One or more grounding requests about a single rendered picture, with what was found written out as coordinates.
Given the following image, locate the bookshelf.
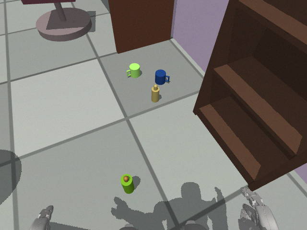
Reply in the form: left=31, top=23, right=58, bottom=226
left=193, top=0, right=307, bottom=192

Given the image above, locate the right robot hand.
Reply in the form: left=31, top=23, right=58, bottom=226
left=238, top=187, right=279, bottom=230

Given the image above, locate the left robot hand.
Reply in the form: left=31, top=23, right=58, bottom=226
left=29, top=205, right=54, bottom=230

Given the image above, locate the office chair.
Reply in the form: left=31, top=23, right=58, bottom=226
left=21, top=0, right=92, bottom=42

